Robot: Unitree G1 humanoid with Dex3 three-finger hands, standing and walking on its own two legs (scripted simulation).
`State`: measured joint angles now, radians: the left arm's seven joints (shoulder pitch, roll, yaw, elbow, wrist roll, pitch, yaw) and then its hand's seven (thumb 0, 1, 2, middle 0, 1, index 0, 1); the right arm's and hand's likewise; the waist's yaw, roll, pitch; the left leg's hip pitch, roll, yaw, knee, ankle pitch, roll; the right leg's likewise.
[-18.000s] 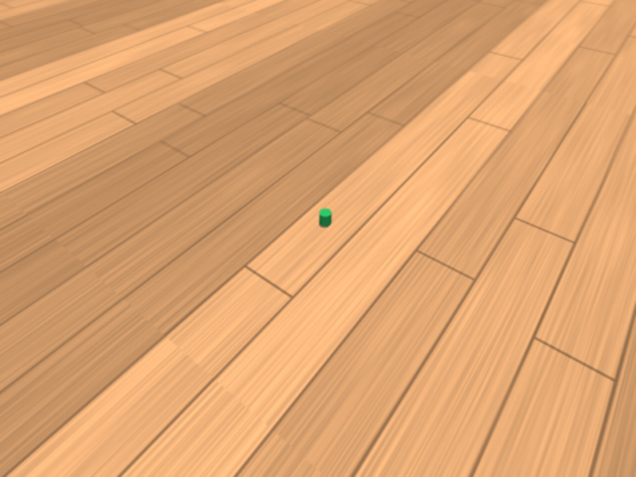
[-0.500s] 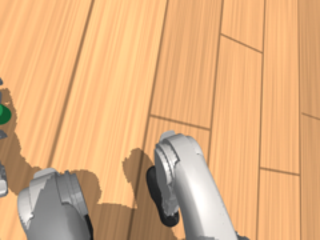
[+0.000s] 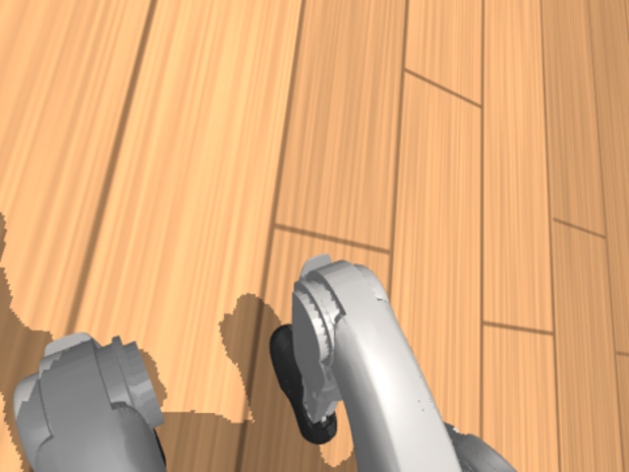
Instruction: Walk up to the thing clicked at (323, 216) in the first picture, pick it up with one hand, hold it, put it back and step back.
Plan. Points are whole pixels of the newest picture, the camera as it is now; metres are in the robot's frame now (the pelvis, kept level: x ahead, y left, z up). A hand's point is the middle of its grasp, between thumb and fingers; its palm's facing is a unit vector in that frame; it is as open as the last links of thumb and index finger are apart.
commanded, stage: rest palm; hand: left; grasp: from above
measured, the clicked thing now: out of the picture +0.47 +0.30 -0.27
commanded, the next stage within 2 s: close in 0.32 s
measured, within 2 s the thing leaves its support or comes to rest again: neither
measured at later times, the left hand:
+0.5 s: hand out of the picture +0.45 +0.29 -0.26, palm faces -0.46 -0.16 -0.87, open 13.4 cm
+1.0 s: hand out of the picture +0.45 +0.30 -0.26, palm faces -0.45 -0.17 -0.88, open 11.8 cm
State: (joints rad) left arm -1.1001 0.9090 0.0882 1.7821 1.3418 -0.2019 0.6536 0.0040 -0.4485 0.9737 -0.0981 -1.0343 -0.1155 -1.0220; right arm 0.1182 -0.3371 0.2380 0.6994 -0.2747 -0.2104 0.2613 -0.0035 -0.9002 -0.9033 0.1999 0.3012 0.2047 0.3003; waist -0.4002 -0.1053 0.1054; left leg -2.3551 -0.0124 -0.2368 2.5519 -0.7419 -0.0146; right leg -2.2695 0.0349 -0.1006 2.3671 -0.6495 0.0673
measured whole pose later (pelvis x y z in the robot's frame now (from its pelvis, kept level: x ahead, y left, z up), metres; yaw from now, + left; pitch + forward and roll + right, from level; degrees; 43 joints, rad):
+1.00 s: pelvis +0.00 +0.01 +0.00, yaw -2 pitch +29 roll -16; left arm -1.11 0.99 0.08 1.78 1.29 -0.19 0.62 0.00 -0.15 0.70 -0.29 -0.95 -0.34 -0.90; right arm 0.12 -0.35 0.31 0.66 -0.27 -0.26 0.29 0.00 -0.91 -0.91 0.20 0.30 0.20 0.30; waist -0.42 -0.14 0.17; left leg -2.34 -0.01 -0.26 2.55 -0.74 0.00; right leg -2.23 0.04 -0.13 2.34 -0.64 0.08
